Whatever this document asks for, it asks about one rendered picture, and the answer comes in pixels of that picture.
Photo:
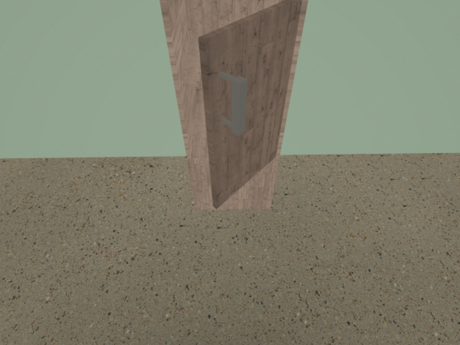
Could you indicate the cupboard door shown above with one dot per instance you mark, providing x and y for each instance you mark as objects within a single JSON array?
[{"x": 259, "y": 48}]

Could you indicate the handle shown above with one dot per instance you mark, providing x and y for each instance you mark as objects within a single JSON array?
[{"x": 238, "y": 103}]

